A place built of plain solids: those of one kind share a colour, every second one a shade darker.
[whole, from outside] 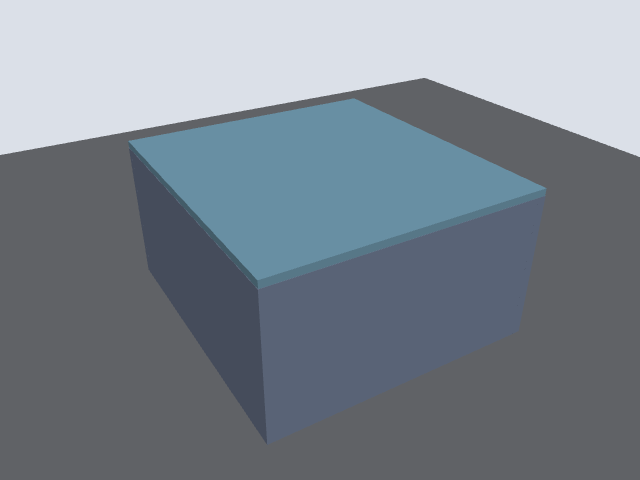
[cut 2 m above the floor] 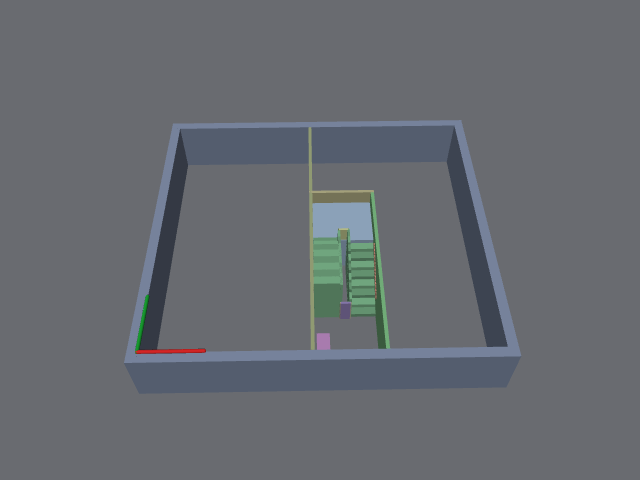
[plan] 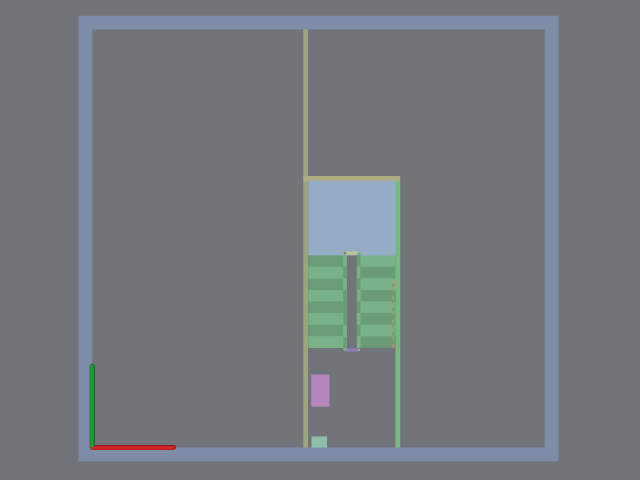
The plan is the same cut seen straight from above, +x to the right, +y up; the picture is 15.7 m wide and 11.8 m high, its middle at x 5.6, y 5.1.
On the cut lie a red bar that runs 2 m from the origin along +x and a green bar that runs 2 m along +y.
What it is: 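A small block of dwellings, 11.1 m wide and 10.3 m deep inside, its common dog-leg stair of 18 risers of 163 mm a storey on goings of 285 mm, 0.95 m wide flights and a well of 0.23 m; the dwelling on the first floor; a hall, a living room, a kitchen, a bedroom, the bathroom shut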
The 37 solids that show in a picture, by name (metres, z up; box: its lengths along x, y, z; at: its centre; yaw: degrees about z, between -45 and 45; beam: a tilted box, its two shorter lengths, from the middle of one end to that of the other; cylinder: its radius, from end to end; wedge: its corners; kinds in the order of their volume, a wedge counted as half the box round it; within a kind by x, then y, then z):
{
 "wall_1": {"box": [0.34, 10.95, 5.9], "at": [-0.17, 5.14, 2.9]},
 "wall_2": {"box": [11.8, 0.34, 5.9], "at": [5.56, -0.17, 2.9]},
 "wall_3": {"box": [11.8, 0.34, 5.9], "at": [5.56, 10.44, 2.9]},
 "wall_4": {"box": [0.34, 10.95, 5.9], "at": [11.29, 5.14, 2.9]},
 "roof_slab_1": {"box": [11.78, 10.93, 0.44], "at": [5.56, 5.14, 5.91]},
 "piece_1": {"box": [0.95, 0.29, 2.81], "at": [5.79, 2.59, 1.36]},
 "piece_2": {"box": [0.95, 0.29, 2.65], "at": [5.79, 2.87, 1.28]},
 "piece_3": {"box": [0.95, 0.29, 2.49], "at": [5.79, 3.16, 1.19]},
 "piece_4": {"box": [0.95, 0.29, 2.33], "at": [5.79, 3.44, 1.11]},
 "piece_5": {"box": [0.95, 0.29, 2.16], "at": [5.79, 3.73, 1.03]},
 "piece_6": {"box": [0.95, 0.29, 2.0], "at": [5.79, 4.01, 0.95]},
 "piece_7": {"box": [0.95, 0.29, 1.84], "at": [5.79, 4.3, 0.87]},
 "piece_8": {"box": [0.95, 0.29, 1.68], "at": [5.79, 4.58, 0.79]},
 "piece_9": {"box": [0.09, 0.29, 2.22], "at": [6.21, 2.58, 2.57]},
 "piece_10": {"box": [0.09, 0.29, 2.06], "at": [6.21, 2.87, 2.49]},
 "piece_11": {"box": [0.09, 0.29, 1.9], "at": [6.21, 3.15, 2.41]},
 "piece_12": {"box": [0.09, 0.29, 1.57], "at": [6.21, 3.73, 2.25]},
 "piece_13": {"box": [0.09, 0.29, 1.41], "at": [6.21, 4.01, 2.17]},
 "piece_14": {"box": [0.09, 0.29, 1.25], "at": [6.21, 4.3, 2.09]},
 "piece_15": {"box": [0.09, 0.29, 1.08], "at": [6.21, 4.58, 2.0]},
 "piece_16": {"box": [0.09, 0.29, 1.95], "at": [6.55, 4.02, 0.92]},
 "piece_17": {"box": [0.95, 0.29, 0.21], "at": [6.98, 2.6, 0.06]},
 "piece_18": {"box": [0.95, 0.29, 0.38], "at": [6.98, 2.88, 0.14]},
 "piece_19": {"box": [0.95, 0.29, 0.54], "at": [6.98, 3.17, 0.22]},
 "piece_20": {"box": [0.95, 0.29, 0.7], "at": [6.98, 3.45, 0.3]},
 "piece_21": {"box": [0.95, 0.29, 0.86], "at": [6.98, 3.73, 0.38]},
 "piece_22": {"box": [0.95, 0.29, 1.03], "at": [6.98, 4.02, 0.46]},
 "piece_23": {"box": [0.95, 0.29, 1.19], "at": [6.98, 4.3, 0.54]},
 "piece_24": {"box": [0.95, 0.29, 1.35], "at": [6.98, 4.59, 0.63]},
 "half_1": {"box": [2.14, 1.84, 1.51], "at": [6.38, 5.64, 0.71]},
 "core_wall_1": {"box": [0.12, 6.55, 5.74], "at": [7.51, 3.28, 2.82]},
 "core_wall_low_1": {"box": [0.12, 10.28, 2.82], "at": [5.25, 5.14, 1.36]},
 "core_wall_back_1": {"box": [2.39, 0.12, 5.74], "at": [6.38, 6.62, 2.82]},
 "hung_more_letter_boxes_1": {"box": [0.38, 0.27, 1.29], "at": [5.58, 0.14, 0.59]},
 "ground_whole_1": {"box": [0.33, 0.08, 1.0], "at": [6.38, 2.4, 0.45]},
 "whole_1": {"box": [0.33, 0.08, 0.95], "at": [6.38, 4.78, 1.94]},
 "laid_doormat_1": {"box": [0.45, 0.8, 0.05], "at": [5.61, 1.4, -0.02]}
}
